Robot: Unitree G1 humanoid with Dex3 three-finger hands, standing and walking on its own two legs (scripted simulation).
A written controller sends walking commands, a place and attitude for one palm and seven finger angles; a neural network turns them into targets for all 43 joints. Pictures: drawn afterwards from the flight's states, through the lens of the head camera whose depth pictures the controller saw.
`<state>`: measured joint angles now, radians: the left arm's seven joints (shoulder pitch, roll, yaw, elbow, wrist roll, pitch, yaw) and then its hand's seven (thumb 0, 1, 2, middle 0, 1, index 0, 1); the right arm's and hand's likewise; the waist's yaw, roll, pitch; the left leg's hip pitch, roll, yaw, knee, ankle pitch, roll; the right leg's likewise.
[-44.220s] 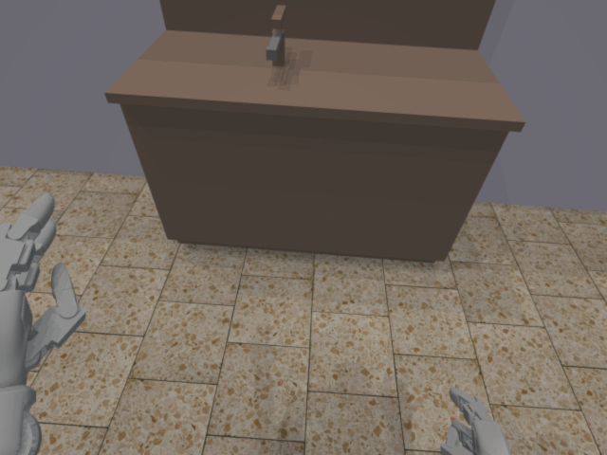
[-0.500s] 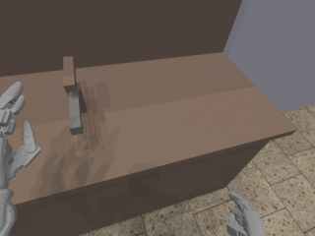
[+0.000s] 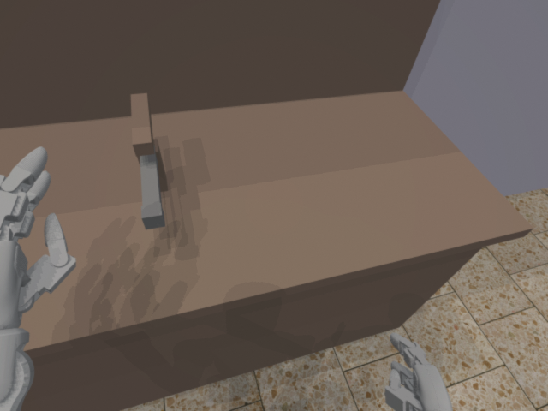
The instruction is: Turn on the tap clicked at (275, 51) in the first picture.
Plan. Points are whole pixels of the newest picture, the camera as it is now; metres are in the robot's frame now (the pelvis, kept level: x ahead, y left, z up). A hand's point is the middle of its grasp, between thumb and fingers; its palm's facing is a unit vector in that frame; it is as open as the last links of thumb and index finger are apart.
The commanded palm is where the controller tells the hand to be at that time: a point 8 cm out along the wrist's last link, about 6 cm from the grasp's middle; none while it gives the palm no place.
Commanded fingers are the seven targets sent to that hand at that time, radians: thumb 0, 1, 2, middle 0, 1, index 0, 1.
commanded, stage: come to a stop and stand still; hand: left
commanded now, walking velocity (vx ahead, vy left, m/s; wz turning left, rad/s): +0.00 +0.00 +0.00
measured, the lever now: (153, 216) +0.35 +0.22 +0.07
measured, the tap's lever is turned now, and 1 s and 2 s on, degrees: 0 0 0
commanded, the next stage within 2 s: look again from close up in 0.10 s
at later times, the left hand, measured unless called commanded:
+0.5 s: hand (87, 265) +0.22 +0.23 +0.16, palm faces +0.38 -0.86 -0.35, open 7.4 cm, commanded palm +0.16 +0.27 +0.18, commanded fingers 0.00 0.90 0.90 -0.20 -0.30 -0.20 -0.30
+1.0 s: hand (53, 228) +0.24 +0.26 +0.19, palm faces +0.48 -0.78 -0.41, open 7.4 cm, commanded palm +0.15 +0.25 +0.18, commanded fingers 0.00 0.90 0.90 -0.20 -0.30 -0.20 -0.30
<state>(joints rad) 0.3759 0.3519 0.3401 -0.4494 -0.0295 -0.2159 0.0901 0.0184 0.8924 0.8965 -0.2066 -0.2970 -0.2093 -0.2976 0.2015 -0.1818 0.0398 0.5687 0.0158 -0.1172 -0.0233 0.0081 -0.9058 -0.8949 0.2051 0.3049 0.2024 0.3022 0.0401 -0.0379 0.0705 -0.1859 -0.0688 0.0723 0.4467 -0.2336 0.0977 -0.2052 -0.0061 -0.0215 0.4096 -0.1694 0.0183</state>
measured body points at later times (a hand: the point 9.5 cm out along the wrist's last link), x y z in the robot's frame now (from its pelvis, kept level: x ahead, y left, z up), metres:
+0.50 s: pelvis +0.00 -0.02 +0.00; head +0.02 +0.00 +0.45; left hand +0.19 +0.27 +0.18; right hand +0.19 -0.24 -0.07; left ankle +0.01 +0.04 -0.74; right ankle +0.03 -0.14 -0.74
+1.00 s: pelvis +0.00 -0.03 +0.00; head +0.02 +0.00 +0.45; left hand +0.21 +0.30 +0.21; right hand +0.18 -0.24 -0.07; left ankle +0.01 +0.04 -0.74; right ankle +0.03 -0.14 -0.74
